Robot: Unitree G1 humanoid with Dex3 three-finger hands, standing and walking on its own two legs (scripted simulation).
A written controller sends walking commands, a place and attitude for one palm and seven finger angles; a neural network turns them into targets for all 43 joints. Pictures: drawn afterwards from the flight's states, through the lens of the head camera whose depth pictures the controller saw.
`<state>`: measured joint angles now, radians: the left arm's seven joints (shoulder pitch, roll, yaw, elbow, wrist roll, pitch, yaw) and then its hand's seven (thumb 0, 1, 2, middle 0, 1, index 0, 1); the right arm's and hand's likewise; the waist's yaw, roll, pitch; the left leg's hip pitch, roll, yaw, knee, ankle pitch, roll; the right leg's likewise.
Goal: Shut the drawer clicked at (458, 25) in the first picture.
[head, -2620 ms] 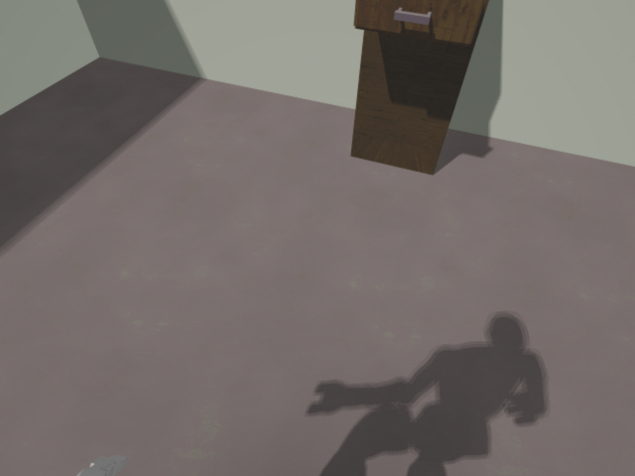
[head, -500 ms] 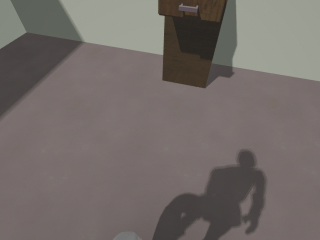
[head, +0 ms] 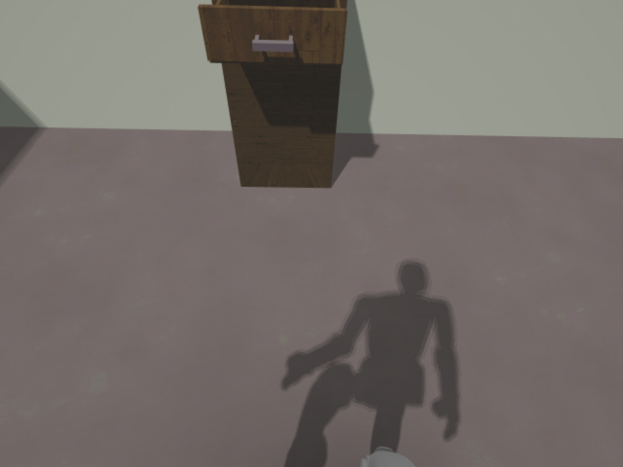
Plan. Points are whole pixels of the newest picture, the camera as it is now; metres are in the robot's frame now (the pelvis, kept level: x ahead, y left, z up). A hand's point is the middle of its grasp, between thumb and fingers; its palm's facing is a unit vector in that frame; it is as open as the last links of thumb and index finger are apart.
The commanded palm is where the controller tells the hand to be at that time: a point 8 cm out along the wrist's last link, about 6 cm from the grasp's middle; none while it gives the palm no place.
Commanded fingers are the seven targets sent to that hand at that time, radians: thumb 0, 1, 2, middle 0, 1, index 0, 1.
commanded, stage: walk to a spot facing it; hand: left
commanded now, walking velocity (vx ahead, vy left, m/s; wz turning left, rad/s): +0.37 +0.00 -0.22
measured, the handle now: (273, 42) +1.11 +0.16 +0.04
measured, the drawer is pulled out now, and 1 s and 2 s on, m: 0.28 0.28 0.28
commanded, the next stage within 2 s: turn to face it in 0.90 s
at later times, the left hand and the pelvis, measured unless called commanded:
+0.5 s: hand (198, 421) +0.22 +0.19 -0.19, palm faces -0.01 -0.99 -0.17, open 7.3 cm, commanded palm none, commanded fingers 0.00 0.90 0.90 -0.20 -0.30 -0.20 -0.30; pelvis +0.23 +0.01 -0.01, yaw -4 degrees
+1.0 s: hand (256, 244) +0.58 +0.15 -0.18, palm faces -0.29 -0.94 -0.15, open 7.4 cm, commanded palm none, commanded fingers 0.00 0.90 0.90 -0.20 -0.30 -0.20 -0.30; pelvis +0.44 +0.01 -0.01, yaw -16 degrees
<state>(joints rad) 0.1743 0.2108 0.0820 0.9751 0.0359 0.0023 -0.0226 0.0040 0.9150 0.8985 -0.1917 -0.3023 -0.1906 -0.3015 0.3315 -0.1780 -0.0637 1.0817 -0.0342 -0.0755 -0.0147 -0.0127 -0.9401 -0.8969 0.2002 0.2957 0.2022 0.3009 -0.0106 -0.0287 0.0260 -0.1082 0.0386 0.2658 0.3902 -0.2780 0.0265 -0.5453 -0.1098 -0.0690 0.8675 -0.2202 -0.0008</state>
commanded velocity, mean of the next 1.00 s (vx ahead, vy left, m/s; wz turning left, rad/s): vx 0.32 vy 0.00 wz -0.28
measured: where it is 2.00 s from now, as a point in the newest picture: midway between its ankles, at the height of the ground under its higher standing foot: (322, 356)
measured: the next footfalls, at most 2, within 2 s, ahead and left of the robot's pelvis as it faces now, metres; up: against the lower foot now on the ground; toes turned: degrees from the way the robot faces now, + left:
right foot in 0.14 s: +0.18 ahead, -0.14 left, +0.00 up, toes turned -10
left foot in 0.52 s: +0.37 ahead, +0.11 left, +0.00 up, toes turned +6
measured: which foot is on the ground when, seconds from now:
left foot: down 0.00-0.16, up 0.18-0.50, down 0.52-1.00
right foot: up 0.00-0.12, down 0.14-0.52, up 0.54-1.00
